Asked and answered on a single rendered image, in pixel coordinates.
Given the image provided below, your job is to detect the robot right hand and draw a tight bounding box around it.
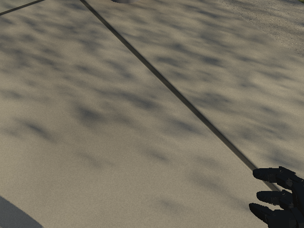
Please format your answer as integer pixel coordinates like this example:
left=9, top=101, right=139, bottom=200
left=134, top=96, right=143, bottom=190
left=249, top=166, right=304, bottom=228

